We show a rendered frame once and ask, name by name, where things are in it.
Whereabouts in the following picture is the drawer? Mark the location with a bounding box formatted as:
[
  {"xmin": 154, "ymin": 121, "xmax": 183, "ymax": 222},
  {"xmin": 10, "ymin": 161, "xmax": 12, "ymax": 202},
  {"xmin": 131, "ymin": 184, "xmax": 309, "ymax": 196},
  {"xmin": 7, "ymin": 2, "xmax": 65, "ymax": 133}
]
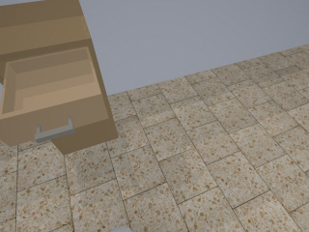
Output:
[{"xmin": 0, "ymin": 46, "xmax": 109, "ymax": 147}]

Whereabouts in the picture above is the handle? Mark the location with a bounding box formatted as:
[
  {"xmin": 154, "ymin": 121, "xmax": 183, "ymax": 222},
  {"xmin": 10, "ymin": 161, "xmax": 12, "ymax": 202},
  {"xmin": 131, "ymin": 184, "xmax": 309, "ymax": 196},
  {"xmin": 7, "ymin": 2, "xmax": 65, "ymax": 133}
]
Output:
[{"xmin": 35, "ymin": 116, "xmax": 75, "ymax": 143}]

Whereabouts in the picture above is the cabinet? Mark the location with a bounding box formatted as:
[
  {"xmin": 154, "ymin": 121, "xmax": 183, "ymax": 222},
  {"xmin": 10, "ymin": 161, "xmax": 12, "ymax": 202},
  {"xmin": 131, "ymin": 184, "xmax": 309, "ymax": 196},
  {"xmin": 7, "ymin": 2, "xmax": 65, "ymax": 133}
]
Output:
[{"xmin": 0, "ymin": 0, "xmax": 119, "ymax": 155}]

